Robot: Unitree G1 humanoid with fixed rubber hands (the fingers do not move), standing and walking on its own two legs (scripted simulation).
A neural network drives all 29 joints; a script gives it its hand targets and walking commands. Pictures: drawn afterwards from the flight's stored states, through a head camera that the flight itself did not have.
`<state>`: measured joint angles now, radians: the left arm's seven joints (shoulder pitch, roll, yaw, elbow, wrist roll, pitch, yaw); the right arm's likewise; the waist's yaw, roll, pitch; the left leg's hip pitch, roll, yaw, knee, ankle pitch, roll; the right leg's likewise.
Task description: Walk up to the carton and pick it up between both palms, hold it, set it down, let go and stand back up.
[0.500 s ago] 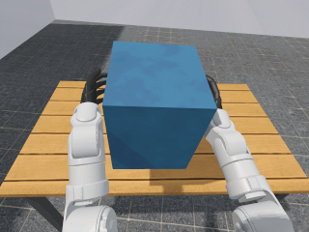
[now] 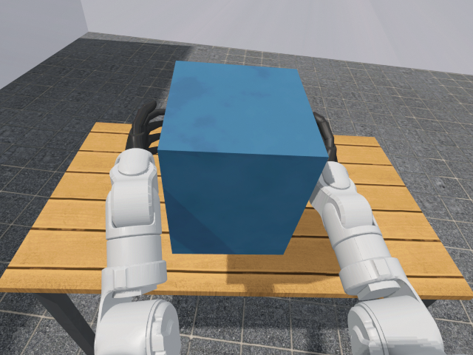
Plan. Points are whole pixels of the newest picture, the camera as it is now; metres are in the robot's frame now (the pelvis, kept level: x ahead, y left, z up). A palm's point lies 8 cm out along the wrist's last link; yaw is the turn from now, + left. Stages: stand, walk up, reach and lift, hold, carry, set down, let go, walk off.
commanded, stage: hold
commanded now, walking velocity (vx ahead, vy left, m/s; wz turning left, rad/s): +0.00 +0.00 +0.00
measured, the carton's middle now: (232, 163) +0.38 +0.01 +0.15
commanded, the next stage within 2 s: set down in 0.16 s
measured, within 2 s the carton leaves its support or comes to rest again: neither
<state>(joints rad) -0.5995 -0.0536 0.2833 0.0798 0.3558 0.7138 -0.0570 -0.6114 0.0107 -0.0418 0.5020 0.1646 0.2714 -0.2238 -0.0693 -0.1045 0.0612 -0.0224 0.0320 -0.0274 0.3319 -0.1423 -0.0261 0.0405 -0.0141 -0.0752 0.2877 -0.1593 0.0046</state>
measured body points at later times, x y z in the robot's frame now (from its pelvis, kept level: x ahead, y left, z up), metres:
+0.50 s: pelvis +0.01 +0.00 +0.00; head -0.02 +0.03 +0.45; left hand +0.39 +0.15 +0.19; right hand +0.38 -0.14 +0.16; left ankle +0.04 +0.13 -0.75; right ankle +0.01 -0.12 -0.75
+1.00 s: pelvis +0.03 +0.01 +0.00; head +0.02 +0.06 +0.45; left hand +0.41 +0.15 +0.14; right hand +0.38 -0.15 +0.12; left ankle +0.04 +0.13 -0.75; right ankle +0.01 -0.12 -0.75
